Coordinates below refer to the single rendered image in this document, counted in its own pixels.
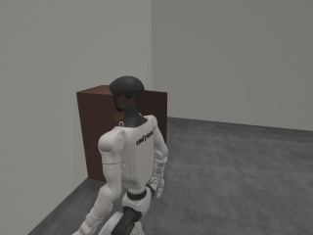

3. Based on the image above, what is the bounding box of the left robot upper arm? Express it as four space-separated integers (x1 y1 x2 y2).
98 128 125 202

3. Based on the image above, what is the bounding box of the cupboard door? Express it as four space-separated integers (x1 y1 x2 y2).
133 90 167 145

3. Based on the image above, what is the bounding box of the robot torso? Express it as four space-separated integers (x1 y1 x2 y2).
114 113 155 222

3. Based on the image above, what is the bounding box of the robot right hand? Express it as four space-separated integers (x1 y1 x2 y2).
151 177 164 199

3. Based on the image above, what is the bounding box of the right robot upper arm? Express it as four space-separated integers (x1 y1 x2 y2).
143 115 168 160

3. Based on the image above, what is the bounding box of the robot right forearm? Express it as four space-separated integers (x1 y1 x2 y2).
153 154 168 181

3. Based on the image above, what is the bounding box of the robot left forearm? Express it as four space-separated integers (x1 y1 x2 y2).
77 186 113 235

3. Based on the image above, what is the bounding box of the robot head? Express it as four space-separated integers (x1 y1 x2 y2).
109 75 148 128

